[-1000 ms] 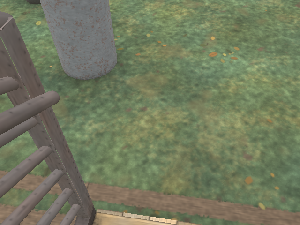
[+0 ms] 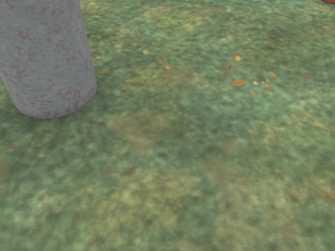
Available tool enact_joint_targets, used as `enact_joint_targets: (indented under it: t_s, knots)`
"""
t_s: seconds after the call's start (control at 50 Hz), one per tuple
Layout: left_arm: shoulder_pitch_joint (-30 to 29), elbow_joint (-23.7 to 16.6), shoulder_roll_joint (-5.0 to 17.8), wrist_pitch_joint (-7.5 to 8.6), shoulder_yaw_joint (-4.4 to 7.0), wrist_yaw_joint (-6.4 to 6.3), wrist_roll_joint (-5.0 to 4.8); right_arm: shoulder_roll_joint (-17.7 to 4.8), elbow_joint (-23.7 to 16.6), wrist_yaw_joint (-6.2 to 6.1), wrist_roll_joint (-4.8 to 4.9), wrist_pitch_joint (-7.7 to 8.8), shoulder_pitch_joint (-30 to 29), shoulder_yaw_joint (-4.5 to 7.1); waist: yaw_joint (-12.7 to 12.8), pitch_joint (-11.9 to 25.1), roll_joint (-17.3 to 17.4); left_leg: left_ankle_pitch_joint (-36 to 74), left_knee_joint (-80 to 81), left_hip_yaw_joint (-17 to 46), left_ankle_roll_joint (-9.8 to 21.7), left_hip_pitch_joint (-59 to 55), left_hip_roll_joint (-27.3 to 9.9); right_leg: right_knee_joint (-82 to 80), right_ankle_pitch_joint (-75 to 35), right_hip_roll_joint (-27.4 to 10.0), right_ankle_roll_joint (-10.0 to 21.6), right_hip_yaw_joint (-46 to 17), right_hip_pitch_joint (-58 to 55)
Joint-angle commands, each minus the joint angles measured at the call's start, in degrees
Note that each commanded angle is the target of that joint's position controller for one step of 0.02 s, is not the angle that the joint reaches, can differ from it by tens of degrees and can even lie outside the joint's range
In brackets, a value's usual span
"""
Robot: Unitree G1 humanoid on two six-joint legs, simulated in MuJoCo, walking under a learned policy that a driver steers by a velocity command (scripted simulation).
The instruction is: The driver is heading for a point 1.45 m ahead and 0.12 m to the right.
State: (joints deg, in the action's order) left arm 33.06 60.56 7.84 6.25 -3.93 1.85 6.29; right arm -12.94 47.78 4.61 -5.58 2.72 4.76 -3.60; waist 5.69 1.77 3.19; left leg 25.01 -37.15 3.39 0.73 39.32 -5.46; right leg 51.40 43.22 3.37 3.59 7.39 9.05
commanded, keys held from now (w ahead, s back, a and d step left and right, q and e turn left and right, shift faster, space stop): w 1.00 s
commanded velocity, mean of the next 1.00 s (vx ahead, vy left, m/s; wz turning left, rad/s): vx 0.50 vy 0.00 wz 0.00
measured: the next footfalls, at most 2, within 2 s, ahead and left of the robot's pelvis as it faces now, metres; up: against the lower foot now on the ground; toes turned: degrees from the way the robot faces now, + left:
left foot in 0.14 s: +0.30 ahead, +0.14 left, -0.17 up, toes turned +2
right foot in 0.54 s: +0.55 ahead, -0.11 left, -0.17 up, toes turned +0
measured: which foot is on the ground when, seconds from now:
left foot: up 0.00-0.12, down 0.14-0.56, up 0.58-1.00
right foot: down 0.00-0.14, up 0.16-0.52, down 0.54-1.00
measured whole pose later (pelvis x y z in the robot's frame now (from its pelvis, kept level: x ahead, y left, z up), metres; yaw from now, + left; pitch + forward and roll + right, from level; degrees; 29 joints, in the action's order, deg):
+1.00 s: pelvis +0.62 -0.02 -0.09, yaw +1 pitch +2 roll -1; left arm 24.3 56.9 11.0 5.1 4.1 -0.8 -1.1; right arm -13.1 51.2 1.0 1.1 3.7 -2.5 3.3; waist 4.4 -0.5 2.7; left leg 5.6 -32.4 1.5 1.8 37.0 -4.0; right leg 11.3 14.9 2.6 2.6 1.0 -1.7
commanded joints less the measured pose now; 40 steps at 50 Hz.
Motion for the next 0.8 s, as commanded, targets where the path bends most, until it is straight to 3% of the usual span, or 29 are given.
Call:
enact_joint_targets:
  t_s: [0.02, 0.04, 0.06, 0.08, 0.1, 0.12, 0.14, 0.16, 0.18, 0.2, 0.22, 0.24, 0.26, 0.28, 0.32, 0.34, 0.38, 0.42, 0.46, 0.5, 0.54, 0.56, 0.58, 0.6, 0.62, 0.64, 0.66, 0.7, 0.8]
  knots:
    - [12.1, 4.0, 8.7, -0.24, 2.25, -1.51, -0.94, -1.8, -6.4, 0.46, 0.61, -0.05, -16.3, -0.45, 6.1, -14.3, -3.0, -4.8, 14.7, 1.0, -1.2, 16.8, -1.9, -11.2, -25.5, -15.6, 11.7, -23.2, -13.6]
    - [2.3, -0.6, 10.7, -2.51, 5.20, -4.03, -9.49, -4.4, -8.3, 0.09, 12.34, 1.53, -19.9, 2.33, 4.5, -19.9, -2.4, -7.3, 15.7, 1.1, -1.5, 11.2, -0.3, -8.9, -34.0, -14.0, 7.7, -21.0, -3.3]
    - [2.2, -0.1, 11.6, -3.04, 5.23, -4.68, -9.03, -3.8, -7.6, 0.27, 12.10, 2.12, -17.9, 1.88, 3.5, -17.0, -2.8, -3.9, 15.6, -0.6, -0.5, 4.8, 0.6, -7.0, -38.5, -13.8, 6.8, -19.2, -0.8]
    - [3.0, 0.3, 10.4, -3.23, 5.45, -4.71, -8.26, -3.1, -6.6, 0.44, 10.48, 2.32, -15.1, 2.07, 3.1, -15.1, -3.6, -3.4, 17.2, -1.0, 0.9, -1.0, 0.6, -4.5, -41.6, -13.1, 6.0, -17.9, -0.8]
    - [0.7, 0.8, 11.1, -3.45, 6.39, -4.21, -7.16, -4.4, -3.5, 0.05, 9.84, 1.79, -6.0, 3.19, -0.4, -10.5, -6.9, -1.5, 19.0, 1.9, 3.2, -13.2, -2.0, 3.7, -41.2, -13.3, 5.9, -17.9, 2.3]
    - [-0.4, -0.2, 9.0, -2.68, 6.13, -2.88, -6.65, -7.7, 1.0, -0.94, 7.87, 1.48, 5.2, 5.18, -4.9, -2.8, -1.2, -0.4, 17.4, -6.1, 3.9, -26.4, 3.7, 13.2, -50.4, -8.6, 4.8, -14.0, 3.1]
    - [0.1, 0.4, 8.2, -2.03, 6.20, -2.24, -6.82, -8.8, 5.5, -1.25, 6.94, 0.82, 18.3, 5.98, -11.4, 3.2, 1.4, 6.4, 12.4, -5.4, 5.4, -47.8, 1.3, 29.3, -40.8, -5.6, 2.2, -12.3, 15.7]
    - [4.1, 1.1, 2.8, -0.99, 5.71, -1.61, -7.60, -10.3, 8.2, -1.87, 5.07, 0.93, 27.5, 6.21, -13.4, 12.2, 11.7, 28.0, -6.3, 4.1, 12.1, -72.7, -9.6, 57.0, 6.0, 2.4, -0.9, -15.1, 38.2]
    - [5.1, -1.5, 6.9, 0.75, 5.82, -1.67, -10.12, -10.8, 7.8, -2.53, 4.93, 1.00, 29.8, 6.75, -15.5, 23.9, 14.2, 21.7, -9.6, 13.6, 18.2, -80.3, -15.7, 64.5, 5.3, 0.4, -2.0, -21.4, 45.0]
    - [-1.3, -5.6, 9.2, 1.64, 6.39, -2.37, -11.10, -12.3, 7.7, -3.43, 6.15, 0.97, 28.0, 7.81, -16.8, 27.0, 12.8, -2.5, -0.2, 21.6, 21.2, -79.8, -18.2, 63.3, 1.1, -1.9, -3.4, -19.8, 50.8]
    - [-8.7, -9.5, 8.4, 1.81, 5.67, -3.39, -11.23, -11.8, 6.5, -4.32, 5.89, 0.69, 24.8, 8.03, -15.6, 22.7, 3.9, -27.3, 9.4, 25.7, 20.7, -73.6, -18.1, 55.1, -6.3, -5.3, -2.8, -15.2, 54.9]
    - [-13.0, -11.4, 8.2, 0.83, 6.01, -4.99, -10.71, -10.3, 4.8, -4.99, 6.05, 0.66, 16.9, 7.85, -12.1, 14.4, -3.4, -36.5, 17.6, 29.4, 19.8, -58.1, -18.0, 55.2, -14.6, -6.6, -3.7, -10.4, 53.2]
    - [-14.1, -12.0, 8.4, -0.16, 6.53, -5.97, -10.23, -8.8, 3.5, -5.22, 5.44, 2.04, 11.4, 7.19, -8.4, 9.7, -5.4, -33.2, 17.9, 31.2, 19.3, -46.2, -20.2, 47.2, -24.0, -8.8, -3.1, -13.9, 50.2]
    - [-14.3, -11.9, 8.2, -1.55, 6.72, -6.23, -8.86, -7.1, 3.1, -4.98, 5.34, 2.62, 7.8, 6.49, -5.5, 2.7, -7.8, -24.6, 19.7, 25.7, 17.6, -31.6, -17.8, 40.1, -26.1, -10.0, -3.3, -13.8, 44.3]
    - [-12.5, -13.1, 5.3, -1.75, 6.96, -5.91, -8.84, -4.9, 3.0, -4.45, 5.21, 2.78, 3.0, 5.93, -0.7, -4.4, -1.3, -18.4, 21.5, 11.9, 13.7, -14.3, -9.5, 22.1, -26.3, -12.8, -4.7, -14.5, 34.0]
    - [-15.7, -15.2, 5.3, -1.31, 6.71, -5.38, -8.41, -5.4, 2.9, -5.04, 5.27, 2.84, 2.3, 6.17, -0.6, -4.9, 2.2, -16.6, 23.1, 7.0, 12.5, -11.2, -6.0, 10.1, -30.0, -13.1, -5.0, -13.3, 29.2]
    - [-19.8, -15.9, 5.8, -0.61, 6.60, -3.90, -7.86, -7.9, 2.8, -6.15, 5.84, 2.84, 4.3, 7.40, -2.3, -0.5, 2.5, -15.5, 22.3, 1.6, 11.4, -11.3, -2.1, -6.0, -44.6, -10.2, -5.1, -10.7, 17.5]
    - [-22.1, -16.3, 6.5, -1.41, 6.73, -3.05, -7.49, -10.9, 3.7, -5.92, 7.19, 2.15, 6.7, 8.72, -3.7, 1.6, 2.4, -14.9, 22.6, 3.5, 12.0, -19.3, -6.1, -9.5, -46.6, -9.0, -4.7, -10.4, 17.7]
    - [-28.3, -18.4, 8.5, -1.75, 7.04, -2.48, -7.76, -10.7, 5.1, -5.80, 8.54, 1.49, 10.3, 9.10, -5.6, -0.4, -2.0, -22.4, 20.8, 5.0, 10.6, -25.2, -7.5, -14.9, -44.4, -8.3, -2.6, -9.9, 20.4]
    - [-30.9, -18.9, 9.7, -1.41, 7.54, -2.02, -7.46, -10.6, 6.0, -5.53, 8.46, 0.82, 12.5, 9.21, -6.3, -2.1, -1.7, -26.2, 18.7, 4.9, 9.3, -28.2, -7.7, -18.0, -41.5, -7.0, -0.6, -7.9, 18.8]
    - [-22.2, -16.1, 12.3, -1.27, 9.24, -1.96, -6.75, -8.2, 6.3, -5.15, 7.73, 0.75, 12.8, 8.41, -1.7, 1.6, -2.9, -19.4, 7.3, 1.8, 7.0, -27.5, -4.0, -19.8, -37.8, -4.9, 1.3, -6.1, 6.5]
    - [-11.6, -13.9, 16.7, -1.39, 10.76, -2.27, -6.77, -5.4, 5.5, -4.86, 6.45, 0.88, 13.6, 7.34, 1.3, 8.1, -9.5, -24.7, -10.2, -3.2, 4.5, -18.4, 0.8, -19.0, -41.1, -12.1, 5.0, -15.2, -9.0]
    - [-4.3, -11.6, 21.7, -1.46, 11.91, -1.59, -7.23, -0.8, 4.5, -4.23, 6.96, 2.28, 18.0, 5.79, 0.7, 15.4, -25.0, -51.8, -32.1, -4.6, 1.4, 2.3, 9.7, -28.8, -27.2, -24.0, 14.5, -42.5, -26.9]
    - [-3.8, -12.4, 17.6, -1.08, 10.92, -1.55, -7.44, -5.5, 5.3, -4.11, 7.92, 3.52, 15.9, 6.87, 1.6, 17.0, -19.7, -56.5, -39.0, 3.6, 2.4, 9.5, 8.4, -34.8, -16.0, -25.0, 13.9, -52.4, -29.4]
    - [-10.1, -14.0, 15.5, -0.79, 10.20, -1.71, -6.76, -8.3, 3.7, -4.36, 8.52, 3.87, 9.3, 7.64, 1.3, 9.4, -14.5, -51.4, -39.8, 3.3, 3.8, 13.5, 5.7, -35.4, -17.9, -23.9, 11.2, -45.8, -23.5]
    - [-15.9, -15.3, 14.2, -0.65, 9.65, -1.76, -6.16, -7.7, 2.8, -4.98, 7.72, 3.62, 5.6, 7.58, -1.0, 5.1, -8.8, -45.8, -36.5, 1.9, 4.3, 11.2, 2.6, -35.7, -25.8, -22.0, 10.0, -38.5, -14.7]
    - [-19.6, -15.6, 12.9, -0.41, 9.46, -1.71, -6.12, -7.1, 3.1, -5.34, 6.62, 3.19, 5.3, 7.70, -3.4, 2.8, -7.0, -41.8, -32.1, 2.1, 4.0, 6.8, 0.3, -36.6, -33.3, -20.4, 9.3, -33.5, -7.4]
    - [-20.9, -14.8, 9.9, -0.31, 8.91, -1.16, -6.28, -5.5, 3.8, -5.46, 6.36, 2.13, 6.7, 7.82, -6.2, 2.8, -8.1, -38.4, -26.1, 1.9, 3.8, -0.1, -1.3, -39.4, -38.4, -16.7, 7.7, -26.3, -2.7]
    - [-14.1, -10.9, 11.3, -0.36, 9.55, -2.24, -7.01, -4.1, 2.2, -5.42, 6.13, 1.54, -0.6, 7.98, -5.4, -0.4, -5.9, -28.3, -13.3, 0.8, 1.6, 4.3, -1.0, -43.5, -43.4, -16.5, 8.2, -20.0, -4.7]
Velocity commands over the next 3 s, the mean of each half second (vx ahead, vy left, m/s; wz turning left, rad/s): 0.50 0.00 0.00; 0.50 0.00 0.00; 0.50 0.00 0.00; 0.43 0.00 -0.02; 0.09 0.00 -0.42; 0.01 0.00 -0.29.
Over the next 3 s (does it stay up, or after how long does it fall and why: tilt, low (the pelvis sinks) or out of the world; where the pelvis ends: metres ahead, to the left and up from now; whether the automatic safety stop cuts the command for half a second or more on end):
stays up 1.24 -0.01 -0.10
